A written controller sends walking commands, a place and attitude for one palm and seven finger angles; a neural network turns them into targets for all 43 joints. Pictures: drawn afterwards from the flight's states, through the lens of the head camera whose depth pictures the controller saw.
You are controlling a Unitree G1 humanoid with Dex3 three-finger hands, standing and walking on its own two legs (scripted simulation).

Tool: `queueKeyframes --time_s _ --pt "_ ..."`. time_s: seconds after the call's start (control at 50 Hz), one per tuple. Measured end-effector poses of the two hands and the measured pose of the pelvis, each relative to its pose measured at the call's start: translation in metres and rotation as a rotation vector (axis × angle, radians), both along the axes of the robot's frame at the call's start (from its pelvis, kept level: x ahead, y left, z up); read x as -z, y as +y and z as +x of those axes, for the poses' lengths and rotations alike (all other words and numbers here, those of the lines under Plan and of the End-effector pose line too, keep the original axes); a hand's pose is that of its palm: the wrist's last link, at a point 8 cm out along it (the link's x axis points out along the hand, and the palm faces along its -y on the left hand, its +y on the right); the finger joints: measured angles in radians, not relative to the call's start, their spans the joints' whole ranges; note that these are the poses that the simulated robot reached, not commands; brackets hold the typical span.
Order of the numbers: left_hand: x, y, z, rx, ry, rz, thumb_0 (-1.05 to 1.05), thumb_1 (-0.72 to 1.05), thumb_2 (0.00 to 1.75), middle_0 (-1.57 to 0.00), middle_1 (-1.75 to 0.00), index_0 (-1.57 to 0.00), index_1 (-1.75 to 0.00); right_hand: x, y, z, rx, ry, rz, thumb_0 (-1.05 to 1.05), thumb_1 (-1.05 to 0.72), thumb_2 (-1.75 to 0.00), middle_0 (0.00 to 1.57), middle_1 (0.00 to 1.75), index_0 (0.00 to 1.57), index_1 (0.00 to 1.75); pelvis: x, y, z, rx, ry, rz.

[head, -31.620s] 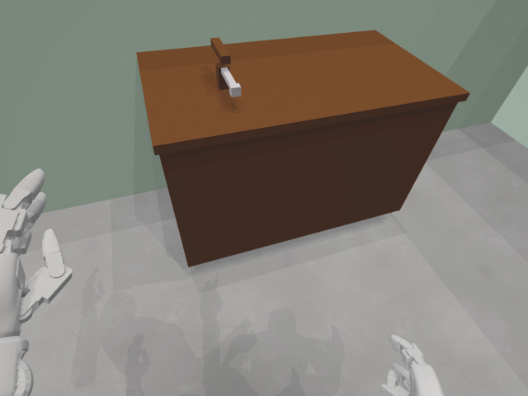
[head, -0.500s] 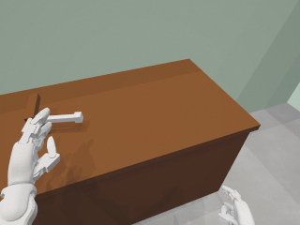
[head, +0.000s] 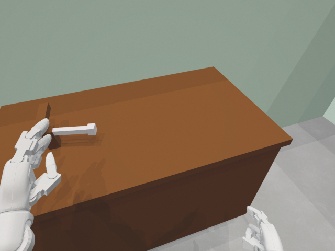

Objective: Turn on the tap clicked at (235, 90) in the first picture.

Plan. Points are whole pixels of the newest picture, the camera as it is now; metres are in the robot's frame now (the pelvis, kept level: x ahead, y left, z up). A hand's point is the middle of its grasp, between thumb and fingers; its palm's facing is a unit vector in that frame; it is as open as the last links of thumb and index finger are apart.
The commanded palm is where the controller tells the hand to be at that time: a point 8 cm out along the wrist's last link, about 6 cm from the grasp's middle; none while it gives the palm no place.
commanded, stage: step back with the hand held close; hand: left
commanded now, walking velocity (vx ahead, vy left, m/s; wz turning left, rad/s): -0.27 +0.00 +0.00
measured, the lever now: (91, 129) +0.46 +0.32 +0.02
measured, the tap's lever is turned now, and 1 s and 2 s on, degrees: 75 75 75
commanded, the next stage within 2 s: stop stepping back and stand still in 1.28 s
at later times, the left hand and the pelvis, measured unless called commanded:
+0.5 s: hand (21, 193) +0.16 +0.28 +0.15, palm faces +0.36 -0.83 -0.42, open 7.4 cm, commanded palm +0.11 +0.32 +0.17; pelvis -0.05 +0.04 -0.01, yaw +0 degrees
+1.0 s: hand out of the picture +0.10 +0.29 +0.16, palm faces +0.39 -0.86 -0.34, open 7.4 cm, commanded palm +0.05 +0.33 +0.17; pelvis -0.10 +0.05 -0.02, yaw +2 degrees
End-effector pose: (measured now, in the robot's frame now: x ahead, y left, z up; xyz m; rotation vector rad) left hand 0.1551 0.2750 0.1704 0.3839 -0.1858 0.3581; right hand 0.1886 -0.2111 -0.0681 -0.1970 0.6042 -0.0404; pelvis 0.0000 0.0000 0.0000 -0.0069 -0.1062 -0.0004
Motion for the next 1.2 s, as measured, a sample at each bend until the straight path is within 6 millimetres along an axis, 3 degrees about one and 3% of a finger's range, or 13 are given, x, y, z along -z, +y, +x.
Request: queueKeyframes --time_s 0.14,0.34,0.58,0.76,0.9,1.0,1.1,1.2 --pt "-0.018 0.018 0.004 -0.022 -0.069 0.081 0.01 0.89 0.9 -0.21 -0.31 -0.21 -0.31 0.002 -0.002 -0.009 0.01 0.044 -0.02 0.01 -0.9 -0.9 0.2 0.3 0.2 0.3 0.002 0.001 -0.009 -0.001 0.046 -0.016" --pt "0.006 0.015 -0.015 0.068 0.059 0.068 0.01 0.89 0.9 -0.21 -0.31 -0.21 -0.31 0.005 -0.006 -0.045 0.101 0.084 -0.054 0.01 -0.9 -0.9 0.2 0.3 0.2 0.3 0.005 0.022 -0.031 0.015 0.093 -0.022" --pt "-0.004 0.057 -0.042 -0.008 -0.027 0.132 0.01 0.89 0.9 -0.21 -0.31 -0.21 -0.31 0.011 0.023 -0.084 0.087 0.108 -0.083 0.02 -0.9 -0.9 0.2 0.3 0.2 0.3 0.01 0.044 -0.058 -0.003 0.112 -0.03" --pt "0.004 0.051 -0.059 -0.012 -0.002 0.111 0.01 0.89 0.9 -0.21 -0.31 -0.21 -0.31 0.015 0.042 -0.09 0.017 0.113 -0.04 0.01 -0.9 -0.9 0.2 0.3 0.2 0.3 0.009 0.039 -0.078 -0.009 0.14 -0.044" --pt "0.005 0.041 -0.079 0.044 -0.07 0.066 0.01 0.89 0.9 -0.21 -0.31 -0.21 -0.31 0.01 0.029 -0.098 0.044 0.096 -0.088 0.01 -0.9 -0.9 0.2 0.3 0.21 0.3 0.016 0.038 -0.089 -0.029 0.116 -0.076" --pt "-0.001 0.058 -0.092 0.05 -0.166 0.088 0.01 0.89 0.9 -0.22 -0.31 -0.21 -0.31 0.003 0.023 -0.106 0.087 0.068 -0.138 0.01 -0.9 -0.9 0.2 0.3 0.2 0.3 0.024 0.047 -0.097 -0.033 0.093 -0.085" --pt "-0.001 0.075 -0.101 -0.001 -0.147 0.108 0.01 0.89 0.9 -0.21 -0.31 -0.21 -0.31 -0.005 0.034 -0.121 0.062 0.03 -0.134 0.01 -0.9 -0.9 0.2 0.3 0.2 0.3 0.019 0.051 -0.12 -0.004 0.1 -0.072" --pt "-0.002 0.064 -0.118 0.02 -0.14 0.069 0.01 0.89 0.9 -0.21 -0.3 -0.2 -0.31 -0.004 0.047 -0.15 0.032 0.042 -0.083 0.01 -0.9 -0.9 0.2 0.3 0.2 0.3 0.014 0.048 -0.145 0.013 0.11 -0.071"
